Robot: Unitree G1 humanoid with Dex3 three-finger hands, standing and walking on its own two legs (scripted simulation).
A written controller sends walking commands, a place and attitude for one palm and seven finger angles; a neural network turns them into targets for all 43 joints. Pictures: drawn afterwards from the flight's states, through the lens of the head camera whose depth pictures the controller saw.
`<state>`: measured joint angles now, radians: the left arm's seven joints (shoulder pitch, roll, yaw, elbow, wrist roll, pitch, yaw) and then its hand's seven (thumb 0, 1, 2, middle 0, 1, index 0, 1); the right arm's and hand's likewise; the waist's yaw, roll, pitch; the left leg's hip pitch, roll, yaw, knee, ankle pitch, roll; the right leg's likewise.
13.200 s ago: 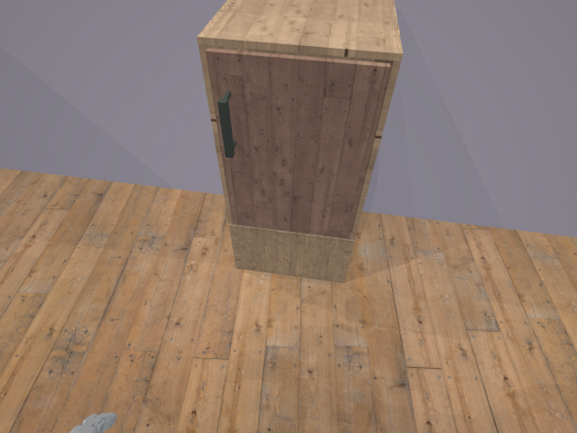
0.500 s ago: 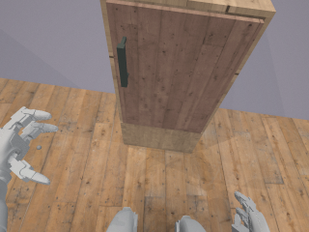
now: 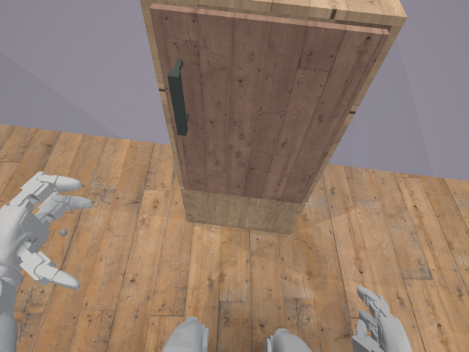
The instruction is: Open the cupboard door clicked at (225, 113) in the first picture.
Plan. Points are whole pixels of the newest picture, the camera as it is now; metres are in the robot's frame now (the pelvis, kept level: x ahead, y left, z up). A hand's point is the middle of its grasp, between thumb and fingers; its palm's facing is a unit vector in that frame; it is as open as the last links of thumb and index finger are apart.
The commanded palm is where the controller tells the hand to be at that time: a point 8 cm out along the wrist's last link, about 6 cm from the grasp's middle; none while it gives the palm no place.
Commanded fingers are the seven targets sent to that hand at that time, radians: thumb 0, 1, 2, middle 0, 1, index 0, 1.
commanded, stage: move the hooked fingers beside the handle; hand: left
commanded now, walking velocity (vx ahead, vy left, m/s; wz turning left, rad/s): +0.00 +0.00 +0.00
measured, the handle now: (180, 99) +0.59 +0.15 +0.05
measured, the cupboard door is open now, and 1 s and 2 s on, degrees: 0 0 0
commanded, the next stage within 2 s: none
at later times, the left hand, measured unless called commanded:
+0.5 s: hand (95, 184) +0.37 +0.26 +0.05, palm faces -0.07 -1.00 -0.04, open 13.9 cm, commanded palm +0.35 +0.30 +0.05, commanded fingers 0.00 -0.50 0.30 -0.30 -1.20 -0.30 -1.20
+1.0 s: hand (120, 152) +0.44 +0.24 +0.05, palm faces -0.06 -1.00 -0.04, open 14.0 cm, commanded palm +0.43 +0.28 +0.05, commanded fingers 0.00 -0.50 0.30 -0.30 -1.20 -0.30 -1.20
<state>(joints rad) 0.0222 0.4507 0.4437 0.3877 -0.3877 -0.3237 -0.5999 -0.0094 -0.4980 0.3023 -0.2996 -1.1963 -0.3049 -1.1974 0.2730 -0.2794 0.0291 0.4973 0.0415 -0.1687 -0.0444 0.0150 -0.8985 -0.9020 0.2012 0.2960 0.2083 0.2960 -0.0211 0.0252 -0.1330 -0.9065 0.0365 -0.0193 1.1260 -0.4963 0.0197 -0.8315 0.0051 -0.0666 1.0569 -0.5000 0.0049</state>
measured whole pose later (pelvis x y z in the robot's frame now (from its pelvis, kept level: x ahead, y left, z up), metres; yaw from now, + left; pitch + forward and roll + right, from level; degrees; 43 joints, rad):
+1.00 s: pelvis +0.00 +0.00 -0.01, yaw -2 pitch +20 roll -3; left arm -0.57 0.50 0.41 0.88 -0.20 -0.37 -0.45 -0.01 -0.50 0.30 -0.30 -1.20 -0.30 -1.20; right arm 0.31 -0.27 0.03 0.59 0.02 -0.03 -0.03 0.01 -0.90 -0.90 0.20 0.30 0.21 0.30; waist -0.10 0.01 -0.13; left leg -1.00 0.04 0.01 1.14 -0.50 0.03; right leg -0.94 0.01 -0.04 1.08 -0.50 0.01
